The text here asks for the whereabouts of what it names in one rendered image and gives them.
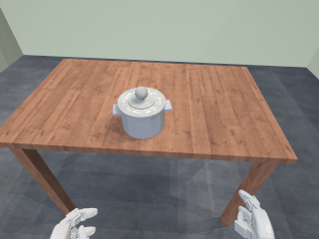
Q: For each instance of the robot right hand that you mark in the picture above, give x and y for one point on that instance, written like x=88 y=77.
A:
x=257 y=222

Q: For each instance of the robot left hand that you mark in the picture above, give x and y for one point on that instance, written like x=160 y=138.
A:
x=64 y=230

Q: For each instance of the lid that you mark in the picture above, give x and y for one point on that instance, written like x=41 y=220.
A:
x=130 y=106

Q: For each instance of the pot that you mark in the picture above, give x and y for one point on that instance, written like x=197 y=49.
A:
x=143 y=128

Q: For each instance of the knob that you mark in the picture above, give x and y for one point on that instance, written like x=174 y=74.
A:
x=141 y=93

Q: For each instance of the table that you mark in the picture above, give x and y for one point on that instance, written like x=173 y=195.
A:
x=217 y=113

